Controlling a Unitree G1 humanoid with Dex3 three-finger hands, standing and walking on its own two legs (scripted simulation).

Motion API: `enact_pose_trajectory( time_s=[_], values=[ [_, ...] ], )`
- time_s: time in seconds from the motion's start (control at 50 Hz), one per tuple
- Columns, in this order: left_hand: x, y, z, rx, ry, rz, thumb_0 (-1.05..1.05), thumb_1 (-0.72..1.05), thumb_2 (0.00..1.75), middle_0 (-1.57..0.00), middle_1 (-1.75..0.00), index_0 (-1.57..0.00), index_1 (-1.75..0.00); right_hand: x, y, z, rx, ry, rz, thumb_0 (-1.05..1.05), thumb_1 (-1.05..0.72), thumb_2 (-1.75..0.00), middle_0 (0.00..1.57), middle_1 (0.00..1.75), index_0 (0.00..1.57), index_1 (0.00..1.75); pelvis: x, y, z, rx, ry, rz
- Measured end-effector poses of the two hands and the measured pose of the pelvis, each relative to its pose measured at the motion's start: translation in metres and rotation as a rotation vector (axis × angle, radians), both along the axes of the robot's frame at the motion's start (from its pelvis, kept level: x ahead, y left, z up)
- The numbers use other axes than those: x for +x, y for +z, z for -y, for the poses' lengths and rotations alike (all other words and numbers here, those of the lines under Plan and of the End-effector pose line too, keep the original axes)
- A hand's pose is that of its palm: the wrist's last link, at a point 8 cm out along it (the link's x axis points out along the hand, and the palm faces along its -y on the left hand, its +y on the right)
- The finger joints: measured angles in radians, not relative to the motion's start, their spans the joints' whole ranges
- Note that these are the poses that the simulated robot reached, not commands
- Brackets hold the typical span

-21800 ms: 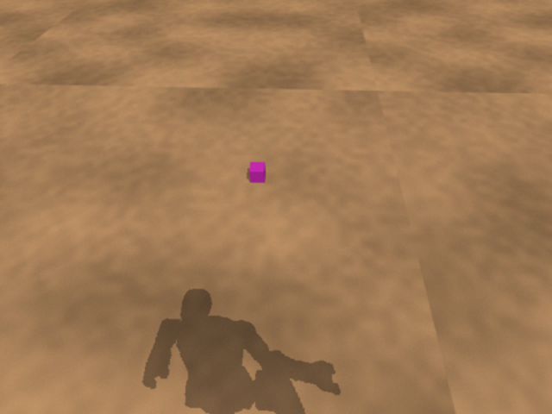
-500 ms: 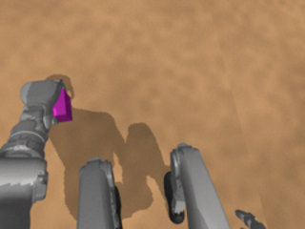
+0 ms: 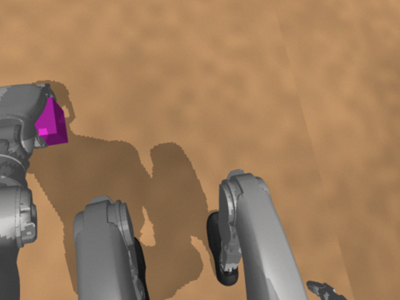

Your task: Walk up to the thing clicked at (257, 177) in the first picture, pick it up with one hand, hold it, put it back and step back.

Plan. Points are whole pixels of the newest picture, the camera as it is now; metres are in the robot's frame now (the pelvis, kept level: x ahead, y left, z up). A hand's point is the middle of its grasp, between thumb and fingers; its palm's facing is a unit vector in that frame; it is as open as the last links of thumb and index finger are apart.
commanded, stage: crouch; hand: left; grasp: from above
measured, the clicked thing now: (40, 123) +0.50 +0.28 -0.20
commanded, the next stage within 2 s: lower in 0.40 s
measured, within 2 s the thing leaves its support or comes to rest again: rests again in 1.74 s
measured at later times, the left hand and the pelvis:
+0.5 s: hand (39, 123) +0.50 +0.28 -0.20, palm faces -0.46 -0.03 -0.89, open 10.6 cm; pelvis +0.00 +0.00 -0.03, yaw -2 degrees
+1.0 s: hand (50, 127) +0.50 +0.28 -0.25, palm faces -0.45 -0.04 -0.89, open 10.6 cm; pelvis +0.00 +0.00 -0.06, yaw -4 degrees
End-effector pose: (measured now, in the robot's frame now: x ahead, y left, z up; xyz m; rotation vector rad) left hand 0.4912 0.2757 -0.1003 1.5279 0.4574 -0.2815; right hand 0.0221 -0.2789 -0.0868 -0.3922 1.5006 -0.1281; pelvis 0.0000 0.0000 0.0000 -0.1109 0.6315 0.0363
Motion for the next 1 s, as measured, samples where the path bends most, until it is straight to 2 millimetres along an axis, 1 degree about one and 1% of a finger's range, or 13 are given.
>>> enact_pose_trajectory(
  time_s=[0.14,0.28,0.44,0.6,0.8,1.0],
  values=[
    [0.006,-0.016,0.001,0.0,-0.006,0.006,-0.01,-0.06,0.54,-0.59,-0.68,-0.62,-0.64,-0.01,-0.012,-0.006,0.006,0.0,-0.015,0.0,-0.91,-0.89,0.2,0.3,0.2,0.29,-0.002,-0.015,-0.001,-0.008,-0.003,0.007],
    [0.011,-0.027,0.0,0.007,-0.001,0.007,-0.01,-0.06,0.54,-0.6,-0.67,-0.62,-0.63,-0.014,-0.02,-0.011,0.018,0.006,-0.026,0.0,-0.91,-0.89,0.2,0.3,0.2,0.29,-0.001,-0.024,-0.001,-0.015,-0.008,0.013],
    [0.013,-0.038,-0.004,0.01,0.001,-0.004,-0.01,-0.07,0.55,-0.61,-0.66,-0.64,-0.62,-0.013,-0.023,-0.013,0.022,0.015,-0.037,0.0,-0.92,-0.89,0.2,0.3,0.2,0.3,0.0,-0.03,-0.002,-0.025,-0.011,0.017],
    [0.013,-0.048,-0.004,0.004,-0.008,-0.007,-0.01,-0.08,0.55,-0.62,-0.66,-0.65,-0.62,-0.013,-0.024,-0.01,0.012,0.028,-0.044,0.0,-0.92,-0.89,0.2,0.3,0.2,0.3,0.0,-0.036,-0.003,-0.03,-0.011,0.023],
    [0.017,-0.072,-0.003,-0.012,-0.02,-0.013,-0.01,-0.07,0.55,-0.61,-0.66,-0.64,-0.62,-0.015,-0.032,-0.007,-0.007,0.055,-0.047,0.0,-0.92,-0.89,0.2,0.3,0.2,0.3,-0.002,-0.051,-0.003,-0.045,-0.02,0.047],
    [0.019,-0.094,-0.001,-0.014,-0.019,0.003,-0.01,-0.06,0.54,-0.6,-0.67,-0.63,-0.63,-0.02,-0.04,-0.014,0.002,0.076,-0.061,0.0,-0.92,-0.89,0.2,0.3,0.2,0.3,-0.001,-0.064,-0.003,-0.057,-0.03,0.061]
  ],
)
